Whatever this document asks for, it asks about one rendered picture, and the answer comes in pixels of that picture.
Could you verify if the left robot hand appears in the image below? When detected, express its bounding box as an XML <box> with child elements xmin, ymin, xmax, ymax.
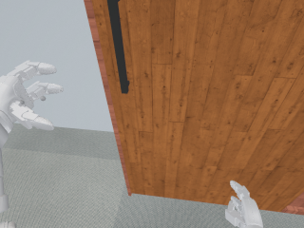
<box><xmin>0</xmin><ymin>60</ymin><xmax>64</xmax><ymax>131</ymax></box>

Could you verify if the handle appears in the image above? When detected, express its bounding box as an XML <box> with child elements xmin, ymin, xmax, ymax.
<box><xmin>106</xmin><ymin>0</ymin><xmax>130</xmax><ymax>94</ymax></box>

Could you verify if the right robot hand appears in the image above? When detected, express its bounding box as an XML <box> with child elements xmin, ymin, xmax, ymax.
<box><xmin>225</xmin><ymin>180</ymin><xmax>263</xmax><ymax>228</ymax></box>

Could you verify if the robot left forearm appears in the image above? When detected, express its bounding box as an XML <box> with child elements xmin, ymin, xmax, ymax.
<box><xmin>0</xmin><ymin>110</ymin><xmax>14</xmax><ymax>213</ymax></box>

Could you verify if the wardrobe door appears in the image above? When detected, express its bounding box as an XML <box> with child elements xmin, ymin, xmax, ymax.
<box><xmin>288</xmin><ymin>192</ymin><xmax>304</xmax><ymax>208</ymax></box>
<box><xmin>91</xmin><ymin>0</ymin><xmax>304</xmax><ymax>212</ymax></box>

